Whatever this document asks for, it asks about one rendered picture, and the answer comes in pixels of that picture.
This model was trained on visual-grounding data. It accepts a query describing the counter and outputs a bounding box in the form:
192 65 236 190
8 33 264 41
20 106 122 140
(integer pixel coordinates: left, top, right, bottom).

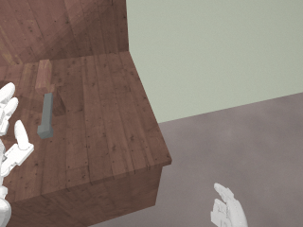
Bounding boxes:
0 0 172 227

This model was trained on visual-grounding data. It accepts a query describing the left robot hand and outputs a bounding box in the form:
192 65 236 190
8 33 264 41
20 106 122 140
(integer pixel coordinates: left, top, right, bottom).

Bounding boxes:
0 82 34 185

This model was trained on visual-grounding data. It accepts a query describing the robot left forearm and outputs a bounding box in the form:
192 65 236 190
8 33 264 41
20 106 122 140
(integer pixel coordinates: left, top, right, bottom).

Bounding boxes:
0 185 11 227

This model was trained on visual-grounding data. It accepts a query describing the tap lever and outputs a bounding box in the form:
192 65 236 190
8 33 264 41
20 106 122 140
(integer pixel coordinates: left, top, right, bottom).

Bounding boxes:
37 93 54 139

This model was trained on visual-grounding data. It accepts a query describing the right robot hand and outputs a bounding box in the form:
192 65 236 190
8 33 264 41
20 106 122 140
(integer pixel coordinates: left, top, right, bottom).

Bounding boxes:
210 183 248 227

